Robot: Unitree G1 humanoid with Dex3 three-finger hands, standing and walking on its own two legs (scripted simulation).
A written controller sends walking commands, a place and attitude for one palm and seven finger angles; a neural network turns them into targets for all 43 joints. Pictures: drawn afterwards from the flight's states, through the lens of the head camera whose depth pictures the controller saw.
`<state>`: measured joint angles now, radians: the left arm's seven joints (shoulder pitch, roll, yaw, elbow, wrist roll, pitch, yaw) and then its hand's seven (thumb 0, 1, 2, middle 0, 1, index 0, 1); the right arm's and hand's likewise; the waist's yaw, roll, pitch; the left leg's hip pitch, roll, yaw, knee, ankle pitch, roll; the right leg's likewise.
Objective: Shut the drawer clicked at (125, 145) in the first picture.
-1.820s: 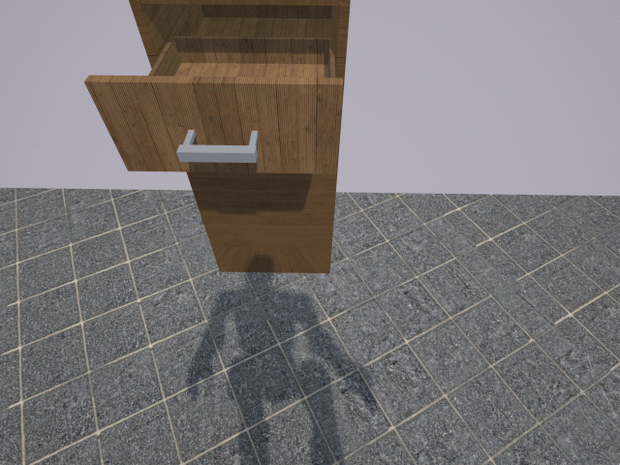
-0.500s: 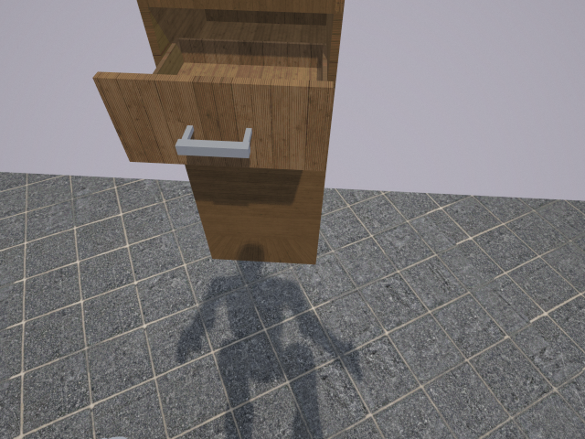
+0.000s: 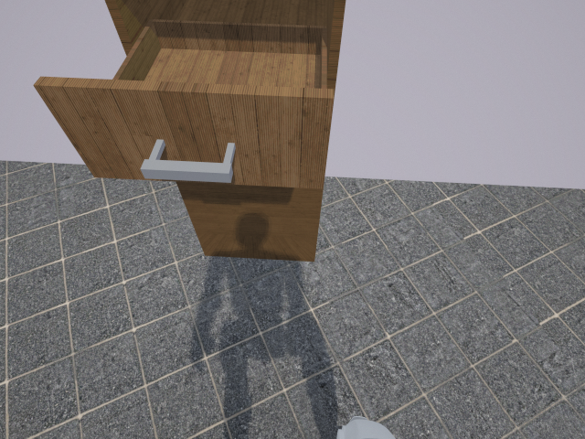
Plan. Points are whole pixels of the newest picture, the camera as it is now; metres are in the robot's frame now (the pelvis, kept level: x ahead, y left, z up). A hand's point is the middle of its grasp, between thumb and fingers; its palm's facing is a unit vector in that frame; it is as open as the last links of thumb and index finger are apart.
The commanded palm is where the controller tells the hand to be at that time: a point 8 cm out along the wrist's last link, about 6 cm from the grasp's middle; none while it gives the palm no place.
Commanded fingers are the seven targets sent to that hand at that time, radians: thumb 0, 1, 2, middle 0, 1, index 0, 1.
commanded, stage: take the last steps up to it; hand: left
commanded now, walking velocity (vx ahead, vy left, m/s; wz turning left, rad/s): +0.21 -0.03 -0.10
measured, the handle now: (191, 159) +0.46 +0.17 +0.10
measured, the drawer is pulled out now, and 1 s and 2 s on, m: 0.29 0.29 0.29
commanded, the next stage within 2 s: come to a stop and stand still in 0.16 s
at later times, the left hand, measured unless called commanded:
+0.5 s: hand (213, 380) +0.22 +0.14 -0.17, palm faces +0.06 -0.97 -0.24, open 7.3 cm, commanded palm none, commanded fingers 0.00 0.90 0.90 -0.20 -0.30 -0.20 -0.30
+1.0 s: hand (199, 381) +0.22 +0.17 -0.17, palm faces +0.00 -0.96 -0.27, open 7.4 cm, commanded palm none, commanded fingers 0.00 0.90 0.90 -0.20 -0.30 -0.20 -0.30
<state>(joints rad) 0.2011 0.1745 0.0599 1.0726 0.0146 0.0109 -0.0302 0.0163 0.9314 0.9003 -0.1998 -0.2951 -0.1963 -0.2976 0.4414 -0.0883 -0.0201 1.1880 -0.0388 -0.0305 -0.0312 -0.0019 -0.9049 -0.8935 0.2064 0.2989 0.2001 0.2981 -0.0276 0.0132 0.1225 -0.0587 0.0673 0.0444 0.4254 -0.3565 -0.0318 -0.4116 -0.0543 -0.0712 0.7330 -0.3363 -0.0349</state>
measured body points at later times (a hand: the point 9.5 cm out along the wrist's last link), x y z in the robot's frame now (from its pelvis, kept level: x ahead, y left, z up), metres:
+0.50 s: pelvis +0.15 -0.05 +0.00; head +0.21 -0.06 +0.44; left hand +0.22 +0.19 -0.15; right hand +0.18 -0.29 -0.16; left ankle +0.07 +0.08 -0.69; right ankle +0.13 -0.16 -0.74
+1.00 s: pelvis +0.15 -0.05 +0.00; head +0.23 -0.04 +0.44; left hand +0.22 +0.22 -0.15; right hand +0.25 -0.28 -0.15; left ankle +0.20 +0.09 -0.74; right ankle +0.11 -0.17 -0.71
